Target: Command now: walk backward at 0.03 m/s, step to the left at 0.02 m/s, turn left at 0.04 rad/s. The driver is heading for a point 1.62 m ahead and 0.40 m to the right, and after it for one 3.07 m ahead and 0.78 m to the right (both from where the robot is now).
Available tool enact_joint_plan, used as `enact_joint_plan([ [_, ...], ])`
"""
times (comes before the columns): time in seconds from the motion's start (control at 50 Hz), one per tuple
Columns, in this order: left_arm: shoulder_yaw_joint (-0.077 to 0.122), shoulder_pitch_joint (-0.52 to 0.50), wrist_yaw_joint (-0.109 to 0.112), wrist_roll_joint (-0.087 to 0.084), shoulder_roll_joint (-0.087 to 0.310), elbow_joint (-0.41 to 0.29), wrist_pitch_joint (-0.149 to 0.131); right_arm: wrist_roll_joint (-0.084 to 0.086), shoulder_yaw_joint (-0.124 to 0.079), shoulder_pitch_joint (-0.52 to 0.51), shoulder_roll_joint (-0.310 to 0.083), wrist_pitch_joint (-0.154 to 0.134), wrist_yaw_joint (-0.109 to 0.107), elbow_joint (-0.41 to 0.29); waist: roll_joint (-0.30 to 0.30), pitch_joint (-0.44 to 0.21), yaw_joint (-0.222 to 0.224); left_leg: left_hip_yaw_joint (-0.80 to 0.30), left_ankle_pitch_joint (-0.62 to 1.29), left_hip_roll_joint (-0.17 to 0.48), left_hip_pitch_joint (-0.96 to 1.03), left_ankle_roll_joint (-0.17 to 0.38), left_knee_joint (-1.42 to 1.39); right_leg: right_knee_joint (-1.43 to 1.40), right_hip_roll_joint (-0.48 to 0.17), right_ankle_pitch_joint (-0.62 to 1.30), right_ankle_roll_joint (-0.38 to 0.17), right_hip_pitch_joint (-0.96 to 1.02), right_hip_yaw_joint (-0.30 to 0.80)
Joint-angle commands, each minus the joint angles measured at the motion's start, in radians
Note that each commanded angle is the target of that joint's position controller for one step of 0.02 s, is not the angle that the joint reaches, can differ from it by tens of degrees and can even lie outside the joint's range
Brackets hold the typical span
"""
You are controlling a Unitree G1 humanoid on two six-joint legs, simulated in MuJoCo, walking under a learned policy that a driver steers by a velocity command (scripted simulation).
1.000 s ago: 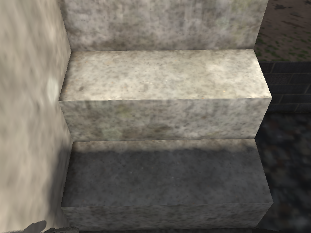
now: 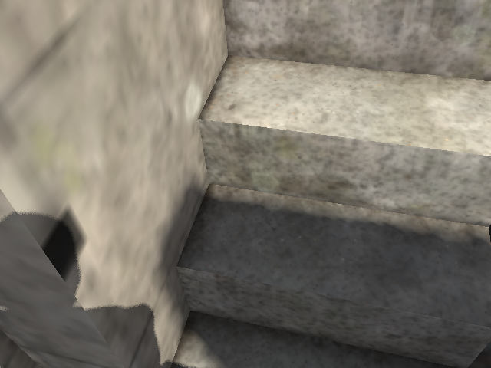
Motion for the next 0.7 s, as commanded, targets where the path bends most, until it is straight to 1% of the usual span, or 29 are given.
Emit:
enact_joint_plan([
  [0.02, 0.005, -0.166, 0.008, -0.021, 0.104, -0.095, -0.052, -0.013, -0.022, -0.004, -0.064, -0.013, -0.004, -0.06, -0.151, -0.019, -0.041, -0.004, -0.008, 0.079, 0.006, -0.05, 0.131, -0.121, -0.228, 0.499, -0.204, -0.042, 0.154],
  [0.06, 0.005, -0.111, 0.014, -0.019, 0.116, -0.081, -0.038, 0.003, 0.001, -0.021, -0.012, -0.029, 0.006, -0.052, -0.194, -0.06, -0.019, 0.056, -0.005, 0.103, 0.04, -0.057, -0.083, -0.066, -0.189, 0.648, -0.2, 0.043, 0.118],
  [0.08, 0.007, -0.085, 0.017, -0.019, 0.125, -0.082, -0.029, 0.009, 0.01, -0.052, -0.005, -0.034, 0.008, -0.056, -0.218, -0.084, 0.008, 0.076, -0.012, 0.108, 0.057, -0.055, -0.174, -0.044, -0.192, 0.722, -0.204, 0.093, 0.131],
  [0.1, 0.01, -0.044, 0.024, -0.025, 0.143, -0.078, -0.031, 0.011, 0.002, -0.067, -0.04, -0.033, 0.014, -0.057, -0.228, -0.092, 0.028, 0.093, -0.01, 0.098, 0.06, -0.056, -0.233, -0.035, -0.209, 0.777, -0.216, 0.142, 0.171],
  [0.12, 0.016, -0.024, 0.029, -0.032, 0.168, -0.076, -0.029, 0.015, -0.002, -0.051, -0.06, -0.03, 0.016, -0.049, -0.237, -0.11, 0.033, 0.095, 0.001, 0.098, 0.071, -0.053, -0.29, -0.027, -0.226, 0.785, -0.221, 0.179, 0.202],
  [0.14, 0.022, -0.019, 0.035, -0.039, 0.192, -0.077, -0.027, 0.016, -0.006, -0.026, -0.081, -0.029, 0.014, -0.035, -0.225, -0.123, 0.034, 0.088, 0.055, 0.1, 0.102, -0.045, -0.371, -0.032, -0.232, 0.733, -0.222, 0.19, 0.222],
  [0.16, 0.025, -0.014, 0.036, -0.05, 0.201, -0.075, -0.028, 0.016, -0.009, 0.002, -0.084, -0.027, 0.017, -0.017, -0.203, -0.085, 0.027, 0.087, 0.105, 0.098, 0.143, -0.031, -0.469, -0.044, -0.236, 0.675, -0.209, 0.159, 0.243],
  [0.18, 0.025, -0.01, 0.034, -0.055, 0.199, -0.072, -0.028, 0.012, -0.01, 0.026, -0.091, -0.024, 0.019, 0.001, -0.189, -0.073, 0.017, 0.076, 0.204, 0.104, 0.198, -0.012, -0.572, -0.056, -0.229, 0.595, -0.185, 0.13, 0.248],
  [0.2, 0.024, -0.006, 0.03, -0.058, 0.191, -0.071, -0.033, 0.002, -0.011, 0.029, -0.102, -0.022, 0.02, 0.004, -0.184, -0.073, 0.016, 0.05, 0.28, 0.121, 0.266, 0.012, -0.635, -0.075, -0.218, 0.489, -0.145, 0.088, 0.251],
  [0.22, 0.02, 0.015, 0.021, -0.054, 0.176, -0.061, -0.041, -0.017, -0.008, 0.048, -0.113, -0.01, 0.019, 0.003, -0.172, -0.081, 0.021, 0.024, 0.314, 0.151, 0.344, 0.037, -0.621, -0.104, -0.204, 0.293, -0.09, 0.027, 0.236],
  [0.24, 0.021, 0.032, 0.013, -0.039, 0.163, -0.062, -0.047, -0.027, -0.012, 0.06, -0.141, -0.006, 0.016, 0.009, -0.107, -0.072, 0.044, 0.001, 0.289, 0.167, 0.362, 0.064, -0.554, -0.134, -0.147, 0.096, -0.043, -0.04, 0.178],
  [0.26, 0.059, 0.033, 0.035, 0.0, 0.255, -0.051, -0.026, 0.008, -0.016, 0.117, -0.085, 0.026, 0.073, 0.014, 0.001, -0.119, 0.004, 0.135, -0.192, 0.011, 0.272, 0.139, -0.55, -0.21, -0.156, -0.382, -0.004, -0.01, 0.174],
  [0.28, 0.025, -0.032, 0.001, 0.025, 0.192, -0.053, -0.023, -0.015, 0.033, 0.111, 0.031, 0.012, 0.063, 0.026, -0.083, 0.008, -0.014, 0.05, -0.178, 0.082, 0.28, 0.146, -0.636, -0.216, -0.101, -0.412, 0.044, -0.148, 0.078],
  [0.3, 0.012, -0.076, -0.012, 0.016, 0.13, -0.056, -0.024, -0.015, 0.035, 0.082, 0.011, -0.001, 0.053, 0.013, -0.033, 0.063, -0.024, -0.029, -0.198, 0.127, 0.21, 0.161, -0.748, -0.105, -0.041, -0.252, 0.073, -0.113, 0.016],
  [0.32, -0.008, -0.039, -0.017, -0.01, 0.06, -0.013, -0.023, -0.023, 0.034, -0.027, -0.038, -0.031, 0.034, -0.019, 0.072, 0.103, 0.011, -0.135, -0.172, 0.214, 0.123, 0.151, -0.85, 0.004, 0.026, 0.019, 0.078, -0.029, -0.037],
  [0.34, 0.003, -0.07, 0.011, -0.046, 0.058, -0.054, -0.054, -0.06, 0.02, -0.123, -0.119, -0.07, 0.032, -0.017, 0.082, 0.127, 0.064, -0.077, 0.043, 0.163, 0.083, 0.124, -0.723, -0.09, -0.051, 0.139, 0.06, 0.018, 0.075],
  [0.36, 0.007, -0.024, 0.016, -0.039, 0.111, -0.043, -0.066, -0.047, 0.007, -0.058, -0.13, -0.081, 0.025, 0.003, 0.061, 0.034, 0.043, -0.047, 0.031, 0.148, 0.144, 0.116, -0.705, -0.082, -0.048, 0.106, 0.05, 0.05, 0.062],
  [0.38, 0.014, 0.008, 0.016, -0.037, 0.141, -0.028, -0.066, -0.033, 0.012, -0.005, -0.126, -0.078, 0.024, 0.014, 0.04, 0.036, 0.027, -0.065, -0.073, 0.154, 0.127, 0.116, -0.73, -0.079, -0.045, 0.021, 0.046, 0.042, 0.059],
  [0.4, 0.01, 0.032, 0.014, -0.028, 0.131, -0.025, -0.067, -0.031, 0.018, 0.007, -0.114, -0.074, 0.025, 0.023, 0.052, 0.062, 0.041, -0.082, -0.187, 0.157, 0.074, 0.118, -0.757, -0.095, -0.041, -0.057, 0.044, 0.042, 0.068],
  [0.42, 0.006, 0.005, 0.011, -0.031, 0.117, -0.023, -0.066, -0.02, 0.031, -0.022, -0.092, -0.074, 0.025, 0.026, 0.06, 0.094, 0.041, -0.074, -0.198, 0.147, 0.054, 0.116, -0.77, -0.094, -0.036, -0.045, 0.046, 0.04, 0.076],
  [0.44, 0.005, 0.002, 0.01, -0.033, 0.118, -0.021, -0.068, -0.018, 0.033, -0.033, -0.086, -0.078, 0.026, 0.03, 0.055, 0.105, 0.041, -0.063, -0.163, 0.134, 0.061, 0.116, -0.757, -0.094, -0.031, -0.02, 0.051, 0.031, 0.079],
  [0.46, 0.006, 0.01, 0.011, -0.031, 0.126, -0.014, -0.071, -0.017, 0.03, -0.029, -0.098, -0.081, 0.027, 0.039, 0.034, 0.1, 0.038, -0.054, -0.12, 0.127, 0.081, 0.119, -0.743, -0.101, -0.032, -0.001, 0.051, 0.024, 0.083],
  [0.5, 0.007, 0.034, 0.013, -0.031, 0.14, 0.001, -0.073, -0.011, 0.031, -0.002, -0.1, -0.083, 0.031, 0.053, -0.002, 0.087, 0.024, -0.048, -0.064, 0.121, 0.124, 0.129, -0.723, -0.114, -0.034, 0.005, 0.05, 0.005, 0.091],
  [0.52, 0.005, 0.034, 0.013, -0.03, 0.14, -0.002, -0.08, -0.009, 0.029, 0.007, -0.104, -0.079, 0.031, 0.064, -0.005, 0.083, 0.024, -0.047, -0.043, 0.118, 0.139, 0.135, -0.715, -0.116, -0.037, 0.015, 0.052, 0.003, 0.091],
  [0.6, -0.001, 0.053, 0.017, -0.036, 0.138, 0.014, -0.09, -0.006, 0.033, 0.013, -0.093, -0.073, 0.035, 0.079, -0.029, 0.063, 0.016, -0.035, 0.023, 0.109, 0.166, 0.147, -0.688, -0.113, -0.04, 0.046, 0.059, 0.006, 0.092],
  [0.64, -0.003, 0.06, 0.02, -0.036, 0.138, 0.018, -0.09, -0.005, 0.033, 0.008, -0.093, -0.073, 0.039, 0.085, -0.035, 0.055, 0.017, -0.031, 0.062, 0.104, 0.173, 0.147, -0.677, -0.111, -0.042, 0.065, 0.058, 0.014, 0.093],
  [0.66, -0.007, 0.065, 0.021, -0.03, 0.13, 0.019, -0.09, -0.004, 0.036, 0.015, -0.084, -0.072, 0.038, 0.097, -0.03, 0.03, 0.021, -0.021, 0.034, 0.094, 0.179, 0.145, -0.68, -0.12, -0.04, 0.043, 0.059, 0.033, 0.09],
  [0.68, -0.008, 0.059, 0.022, -0.032, 0.132, 0.02, -0.09, -0.004, 0.038, 0.004, -0.082, -0.072, 0.038, 0.097, -0.037, 0.048, 0.02, -0.02, 0.05, 0.091, 0.174, 0.144, -0.678, -0.12, -0.039, 0.049, 0.059, 0.026, 0.091],
  [0.7, -0.007, 0.084, 0.031, -0.051, 0.136, 0.053, -0.081, -0.025, 0.04, -0.041, -0.09, -0.084, 0.049, 0.062, -0.064, 0.051, 0.002, -0.053, 0.082, 0.122, 0.181, 0.151, -0.701, -0.102, -0.021, 0.073, 0.063, 0.017, 0.08],
])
